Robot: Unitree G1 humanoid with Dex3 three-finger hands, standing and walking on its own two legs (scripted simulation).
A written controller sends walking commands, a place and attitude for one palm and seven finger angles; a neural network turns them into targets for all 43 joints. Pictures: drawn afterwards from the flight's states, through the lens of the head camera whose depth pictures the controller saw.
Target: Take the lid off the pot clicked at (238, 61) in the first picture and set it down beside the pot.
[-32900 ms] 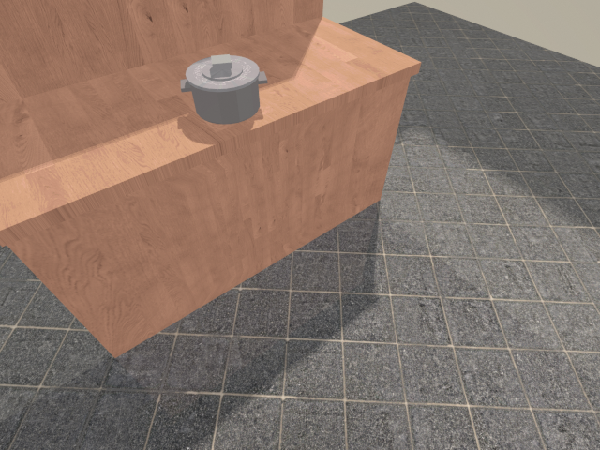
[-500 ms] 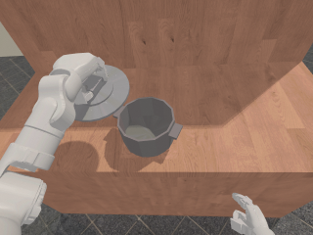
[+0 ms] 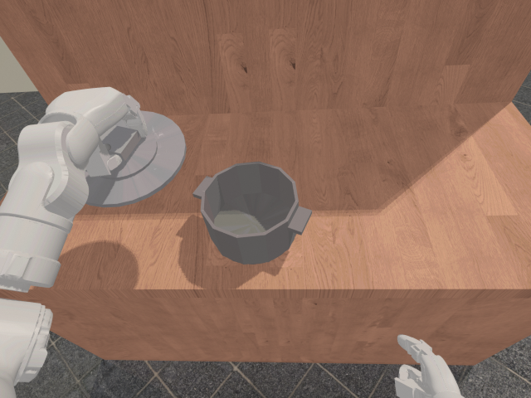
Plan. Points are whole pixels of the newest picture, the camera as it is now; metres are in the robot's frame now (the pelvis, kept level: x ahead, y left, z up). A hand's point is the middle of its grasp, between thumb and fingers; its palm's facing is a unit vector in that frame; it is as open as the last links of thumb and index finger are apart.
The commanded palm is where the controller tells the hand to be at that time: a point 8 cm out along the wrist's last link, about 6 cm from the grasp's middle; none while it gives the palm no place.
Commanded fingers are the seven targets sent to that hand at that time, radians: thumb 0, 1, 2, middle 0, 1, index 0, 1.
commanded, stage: move the lid sideways beside the pot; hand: left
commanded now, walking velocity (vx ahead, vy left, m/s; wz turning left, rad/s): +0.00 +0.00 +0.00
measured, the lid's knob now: (117, 142) +0.44 +0.25 +0.17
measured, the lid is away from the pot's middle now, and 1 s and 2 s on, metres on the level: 0.19 0.24 0.23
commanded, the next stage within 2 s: lower the lid onto the table in 0.52 s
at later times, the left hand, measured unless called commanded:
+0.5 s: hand (72, 150) +0.40 +0.29 +0.19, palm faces -0.24 -0.01 -0.97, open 8.5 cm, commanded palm +0.38 +0.28 +0.26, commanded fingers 0.00 0.32 1.38 -0.87 -0.69 -0.91 -0.71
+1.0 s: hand (79, 164) +0.39 +0.29 +0.17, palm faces -0.26 -0.01 -0.97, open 8.5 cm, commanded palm +0.38 +0.29 +0.23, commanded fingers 0.00 0.32 1.38 -0.87 -0.69 -0.91 -0.71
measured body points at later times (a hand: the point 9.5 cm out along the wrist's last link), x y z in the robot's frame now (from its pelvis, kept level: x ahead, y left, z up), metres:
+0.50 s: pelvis -0.01 +0.00 +0.00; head +0.03 -0.02 +0.45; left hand +0.40 +0.29 +0.24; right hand +0.15 -0.24 -0.11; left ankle -0.01 +0.07 -0.74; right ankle +0.01 -0.13 -0.74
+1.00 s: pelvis -0.01 +0.01 +0.00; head +0.03 -0.01 +0.45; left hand +0.40 +0.29 +0.22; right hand +0.15 -0.24 -0.11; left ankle -0.01 +0.07 -0.74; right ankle +0.01 -0.13 -0.74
